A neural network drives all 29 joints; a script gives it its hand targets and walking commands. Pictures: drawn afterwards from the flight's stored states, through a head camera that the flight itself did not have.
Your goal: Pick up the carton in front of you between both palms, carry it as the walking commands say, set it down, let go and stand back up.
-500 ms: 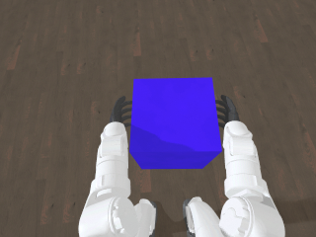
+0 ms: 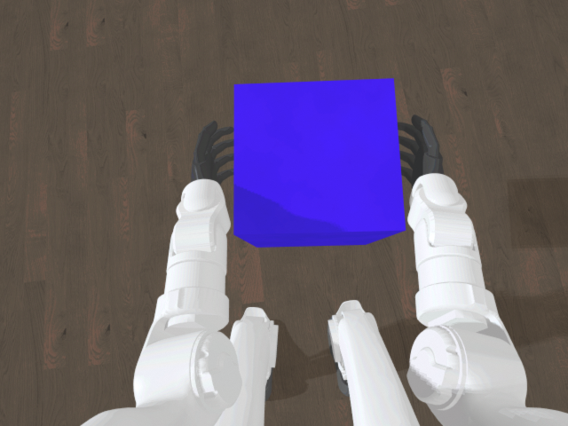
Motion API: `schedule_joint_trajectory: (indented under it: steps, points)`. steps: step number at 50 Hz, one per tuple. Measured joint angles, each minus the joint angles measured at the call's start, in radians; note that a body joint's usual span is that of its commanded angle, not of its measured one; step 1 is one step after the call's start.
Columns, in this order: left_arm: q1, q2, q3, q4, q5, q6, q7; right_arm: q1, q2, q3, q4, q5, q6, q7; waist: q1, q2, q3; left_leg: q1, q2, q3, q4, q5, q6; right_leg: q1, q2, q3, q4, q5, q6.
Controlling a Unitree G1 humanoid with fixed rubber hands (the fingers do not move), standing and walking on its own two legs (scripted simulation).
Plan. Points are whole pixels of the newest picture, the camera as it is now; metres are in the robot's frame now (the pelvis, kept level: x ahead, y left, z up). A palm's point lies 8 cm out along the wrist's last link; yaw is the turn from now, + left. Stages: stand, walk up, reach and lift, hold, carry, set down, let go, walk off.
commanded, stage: set down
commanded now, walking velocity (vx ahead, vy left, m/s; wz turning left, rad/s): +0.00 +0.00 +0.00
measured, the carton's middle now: (312, 179) +0.46 -0.03 -0.17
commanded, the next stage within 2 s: none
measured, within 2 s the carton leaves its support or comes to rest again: rests again in 1.28 s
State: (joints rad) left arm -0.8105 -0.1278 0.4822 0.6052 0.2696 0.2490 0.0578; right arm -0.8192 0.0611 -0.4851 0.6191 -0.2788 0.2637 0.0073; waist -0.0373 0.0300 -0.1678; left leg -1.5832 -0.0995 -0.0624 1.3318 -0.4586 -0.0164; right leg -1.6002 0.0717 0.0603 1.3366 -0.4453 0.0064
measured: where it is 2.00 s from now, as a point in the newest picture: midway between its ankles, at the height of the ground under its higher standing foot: (304, 372)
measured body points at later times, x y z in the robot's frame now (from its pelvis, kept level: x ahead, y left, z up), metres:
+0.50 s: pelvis -0.04 +0.00 -0.13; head +0.28 -0.02 +0.18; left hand +0.49 +0.10 -0.25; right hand +0.48 -0.20 -0.25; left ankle +0.06 +0.12 -0.58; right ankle +0.06 -0.11 -0.58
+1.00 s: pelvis -0.03 +0.00 -0.22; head +0.34 -0.02 +0.03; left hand +0.53 +0.10 -0.39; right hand +0.51 -0.21 -0.39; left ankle +0.06 +0.12 -0.58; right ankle +0.06 -0.11 -0.58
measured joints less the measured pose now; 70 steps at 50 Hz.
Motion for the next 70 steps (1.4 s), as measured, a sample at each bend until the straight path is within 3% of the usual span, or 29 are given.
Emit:
schedule_joint_trajectory:
  steps: [15,36,51,70]
  points:
    - [-0.191,0.088,-0.053,0.062,-0.088,-0.005,0.047,-0.184,-0.101,0.047,0.055,0.089,-0.001,-0.036,-0.006,0.003,0.063,-0.336,-0.028,0.004,0.306,-0.059,-0.021,-0.338,0.024,0.001,0.306,-0.055,0.014]
    - [-0.487,0.196,-0.063,0.186,-0.13,0.007,0.079,-0.473,-0.223,0.069,0.171,0.126,0.019,-0.057,-0.016,0.009,0.294,-0.587,-0.056,0.02,0.621,-0.107,-0.045,-0.594,0.048,-0.005,0.622,-0.096,0.028]
    - [-0.568,0.281,-0.211,0.248,-0.275,-0.016,0.135,-0.546,-0.305,0.176,0.231,0.271,-0.01,-0.096,-0.03,-0.009,0.449,-0.632,-0.072,0.022,0.807,-0.179,-0.057,-0.636,0.028,-0.037,0.81,-0.173,0.011]
    - [-0.615,0.295,-0.191,0.379,-0.255,-0.055,0.109,-0.577,-0.328,0.16,0.348,0.239,-0.042,-0.045,-0.035,0.013,0.512,-0.622,-0.066,0.043,0.862,-0.171,-0.034,-0.614,0.012,-0.038,0.858,-0.172,0.021]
